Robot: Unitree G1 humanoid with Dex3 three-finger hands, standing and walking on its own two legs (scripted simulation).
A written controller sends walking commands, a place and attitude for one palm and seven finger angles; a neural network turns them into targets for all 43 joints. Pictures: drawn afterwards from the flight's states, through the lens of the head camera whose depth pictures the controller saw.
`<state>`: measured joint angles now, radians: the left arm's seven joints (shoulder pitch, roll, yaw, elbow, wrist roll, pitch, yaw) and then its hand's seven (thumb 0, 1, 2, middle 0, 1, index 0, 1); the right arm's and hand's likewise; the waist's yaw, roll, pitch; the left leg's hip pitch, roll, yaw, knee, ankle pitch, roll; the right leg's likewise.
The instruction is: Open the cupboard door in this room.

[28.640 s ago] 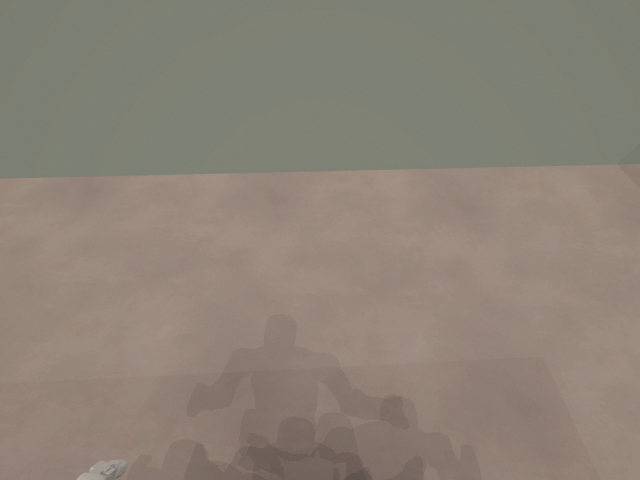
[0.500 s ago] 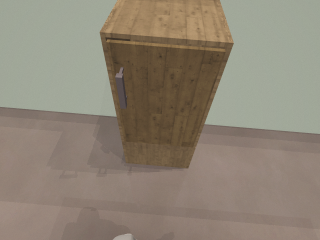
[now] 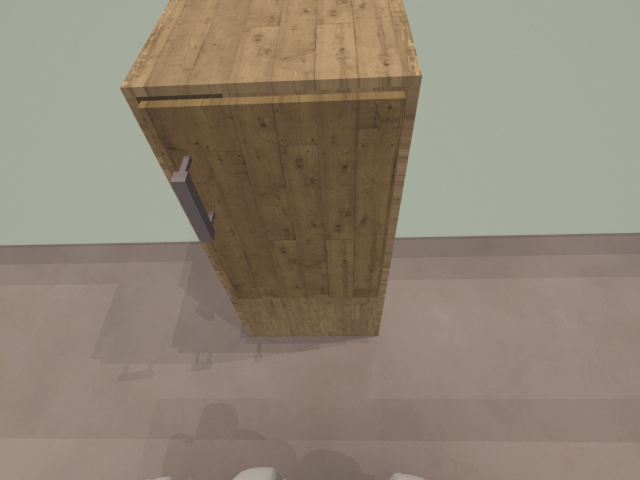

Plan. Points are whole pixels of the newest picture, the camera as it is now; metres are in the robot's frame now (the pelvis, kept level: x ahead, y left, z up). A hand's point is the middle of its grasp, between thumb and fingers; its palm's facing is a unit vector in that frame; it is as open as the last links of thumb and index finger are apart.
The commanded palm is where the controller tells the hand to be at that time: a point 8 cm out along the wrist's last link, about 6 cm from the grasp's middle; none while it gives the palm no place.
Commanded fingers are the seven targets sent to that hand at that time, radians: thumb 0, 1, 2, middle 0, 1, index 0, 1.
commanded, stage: come to a stop and stand still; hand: left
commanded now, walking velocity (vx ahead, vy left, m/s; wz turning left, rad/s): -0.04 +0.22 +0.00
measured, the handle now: (197, 200) +0.54 +0.25 -0.02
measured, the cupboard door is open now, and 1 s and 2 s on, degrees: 0 0 0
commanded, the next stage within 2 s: look again from close up in 0.82 s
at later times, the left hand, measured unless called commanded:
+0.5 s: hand out of the picture -0.04 +0.23 -0.17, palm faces +0.09 -0.98 -0.20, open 7.4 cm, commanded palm none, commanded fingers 0.00 0.90 0.90 -0.20 -0.30 -0.20 -0.30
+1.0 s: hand out of the picture -0.06 +0.21 -0.17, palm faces +0.02 -0.98 -0.19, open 7.3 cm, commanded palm none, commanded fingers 0.00 0.90 0.90 -0.20 -0.30 -0.20 -0.30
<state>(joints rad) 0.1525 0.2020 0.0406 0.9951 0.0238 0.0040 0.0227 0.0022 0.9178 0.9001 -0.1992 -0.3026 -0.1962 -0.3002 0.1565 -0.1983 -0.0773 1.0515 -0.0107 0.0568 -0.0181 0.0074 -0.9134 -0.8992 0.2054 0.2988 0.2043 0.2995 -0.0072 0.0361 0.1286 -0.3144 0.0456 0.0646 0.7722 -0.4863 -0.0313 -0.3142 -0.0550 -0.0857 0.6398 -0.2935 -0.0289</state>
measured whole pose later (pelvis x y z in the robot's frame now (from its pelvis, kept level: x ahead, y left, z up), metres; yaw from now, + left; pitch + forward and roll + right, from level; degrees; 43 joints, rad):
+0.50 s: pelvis -0.05 +0.03 +0.01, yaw +1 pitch -1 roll +0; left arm 0.25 0.22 0.04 1.07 0.02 0.04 0.02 0.00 0.91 0.90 -0.20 -0.30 -0.20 -0.30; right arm 0.22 -0.17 -0.02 1.05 -0.02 0.02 -0.01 0.01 -0.91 -0.90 0.20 0.30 0.20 0.30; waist 0.03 -0.05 0.03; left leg -0.14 0.01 0.02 0.45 -0.31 0.00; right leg -0.34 -0.06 -0.07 0.55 -0.27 0.02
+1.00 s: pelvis -0.06 +0.05 +0.01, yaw +1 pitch -1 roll +0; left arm 0.26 0.15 -0.01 1.12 0.01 -0.03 0.05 0.01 0.93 0.90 -0.20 -0.30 -0.20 -0.30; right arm 0.29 -0.13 0.01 1.11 -0.01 -0.01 -0.02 0.02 -0.91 -0.90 0.20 0.30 0.20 0.30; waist 0.00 0.00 0.05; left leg -0.17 0.00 0.04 0.49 -0.30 0.01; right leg -0.20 -0.03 -0.03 0.47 -0.26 0.02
